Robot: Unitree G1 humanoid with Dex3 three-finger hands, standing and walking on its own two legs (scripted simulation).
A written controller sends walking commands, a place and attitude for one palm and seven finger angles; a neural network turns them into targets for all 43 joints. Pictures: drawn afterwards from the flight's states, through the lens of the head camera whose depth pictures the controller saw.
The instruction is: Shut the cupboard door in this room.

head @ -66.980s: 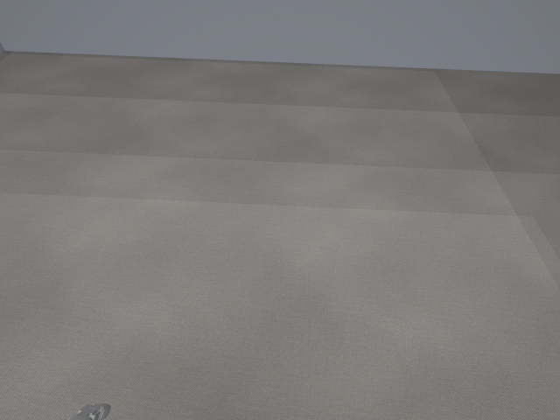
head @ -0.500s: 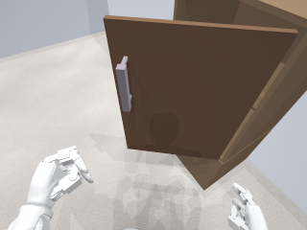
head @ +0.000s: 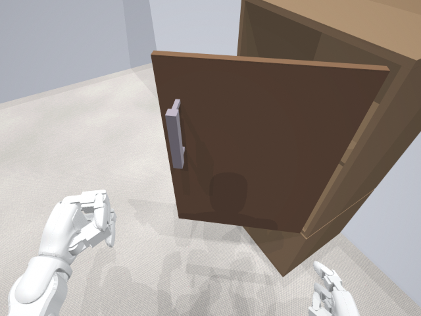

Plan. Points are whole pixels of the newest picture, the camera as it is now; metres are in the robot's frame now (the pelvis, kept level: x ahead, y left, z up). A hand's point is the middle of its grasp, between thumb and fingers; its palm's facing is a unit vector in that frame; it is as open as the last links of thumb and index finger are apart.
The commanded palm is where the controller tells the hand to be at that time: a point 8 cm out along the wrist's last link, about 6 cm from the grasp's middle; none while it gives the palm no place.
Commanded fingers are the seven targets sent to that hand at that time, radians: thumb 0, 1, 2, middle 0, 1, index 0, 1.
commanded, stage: raise the hand and make a fist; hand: left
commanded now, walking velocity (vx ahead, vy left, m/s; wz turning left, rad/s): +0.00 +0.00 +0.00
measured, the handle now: (177, 135) +0.47 +0.12 +0.10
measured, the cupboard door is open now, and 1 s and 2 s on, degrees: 50 50 50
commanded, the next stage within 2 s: bring the fist close to the handle in 0.28 s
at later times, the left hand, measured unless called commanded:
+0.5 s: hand (125, 232) +0.23 +0.16 +0.10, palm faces -0.02 -1.00 -0.06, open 3.1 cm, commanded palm +0.22 +0.21 +0.10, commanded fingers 0.00 0.90 0.90 -1.30 -1.50 -1.30 -1.50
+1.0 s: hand (153, 195) +0.30 +0.13 +0.10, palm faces -0.05 -1.00 -0.03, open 3.1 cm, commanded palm +0.29 +0.18 +0.10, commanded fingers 0.00 0.90 0.90 -1.30 -1.50 -1.30 -1.50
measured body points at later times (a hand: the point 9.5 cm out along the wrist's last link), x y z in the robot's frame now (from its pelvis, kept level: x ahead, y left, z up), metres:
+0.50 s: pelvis -0.01 -0.02 +0.00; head -0.01 -0.03 +0.45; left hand +0.22 +0.22 +0.11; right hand +0.17 -0.25 -0.07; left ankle +0.00 +0.06 -0.72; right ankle +0.01 -0.11 -0.72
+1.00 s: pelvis +0.00 -0.03 +0.00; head +0.01 -0.04 +0.45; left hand +0.30 +0.19 +0.10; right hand +0.16 -0.27 -0.08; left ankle +0.00 +0.06 -0.72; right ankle +0.01 -0.11 -0.72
